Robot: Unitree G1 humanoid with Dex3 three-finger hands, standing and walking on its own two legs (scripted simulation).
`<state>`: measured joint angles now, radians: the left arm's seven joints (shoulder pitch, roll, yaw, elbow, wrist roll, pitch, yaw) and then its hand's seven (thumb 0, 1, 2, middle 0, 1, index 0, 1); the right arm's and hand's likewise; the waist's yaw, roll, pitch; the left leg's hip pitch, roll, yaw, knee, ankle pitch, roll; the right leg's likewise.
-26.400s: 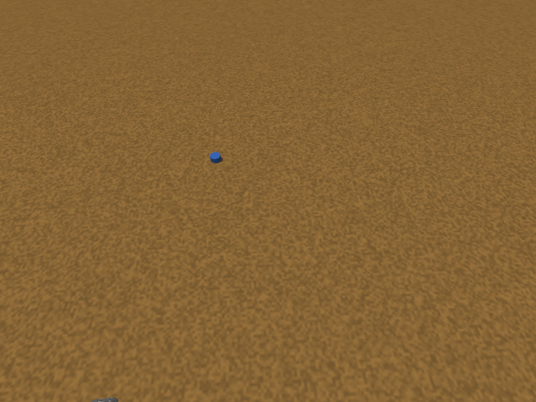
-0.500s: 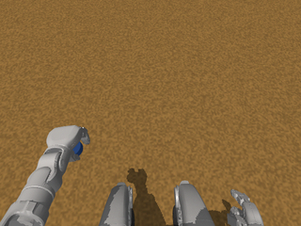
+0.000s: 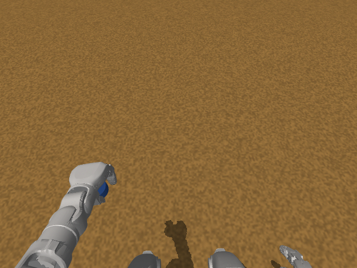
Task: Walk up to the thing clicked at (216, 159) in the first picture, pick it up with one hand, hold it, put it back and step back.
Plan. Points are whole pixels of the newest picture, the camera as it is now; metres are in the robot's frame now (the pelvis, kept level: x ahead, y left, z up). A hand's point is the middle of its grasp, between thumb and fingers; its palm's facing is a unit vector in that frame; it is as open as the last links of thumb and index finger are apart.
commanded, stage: hold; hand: left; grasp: from above
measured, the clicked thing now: (96, 188) +0.32 +0.24 -0.11
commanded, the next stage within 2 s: crouch in 1.98 s
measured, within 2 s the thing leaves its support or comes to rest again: neither
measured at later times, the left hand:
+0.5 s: hand (93, 177) +0.32 +0.22 -0.03, palm faces -0.45 -0.07 -0.89, open 6.8 cm
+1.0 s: hand (92, 180) +0.31 +0.21 -0.01, palm faces -0.44 -0.06 -0.89, open 6.7 cm
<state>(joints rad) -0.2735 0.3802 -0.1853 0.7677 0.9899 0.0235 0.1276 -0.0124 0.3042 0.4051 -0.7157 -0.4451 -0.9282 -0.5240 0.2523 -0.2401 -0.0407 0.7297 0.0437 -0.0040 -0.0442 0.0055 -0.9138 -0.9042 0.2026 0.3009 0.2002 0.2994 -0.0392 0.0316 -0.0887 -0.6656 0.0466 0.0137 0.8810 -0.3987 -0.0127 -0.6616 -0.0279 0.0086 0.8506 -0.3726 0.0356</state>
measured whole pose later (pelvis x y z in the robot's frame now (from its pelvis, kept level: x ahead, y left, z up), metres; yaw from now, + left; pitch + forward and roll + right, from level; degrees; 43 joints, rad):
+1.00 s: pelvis +0.01 -0.01 +0.03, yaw -1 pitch +3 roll +0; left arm -0.20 0.39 -0.20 0.58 0.99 0.01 -0.03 -0.05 0.34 0.39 -0.71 -0.41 -0.96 -0.48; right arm 0.19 -0.25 -0.04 0.68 0.07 0.06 -0.05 0.01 -0.90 -0.90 0.20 0.30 0.20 0.30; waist 0.01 0.04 -0.04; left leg -0.35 0.04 0.04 0.59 -0.29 -0.02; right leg -0.38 -0.03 0.03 0.60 -0.28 0.03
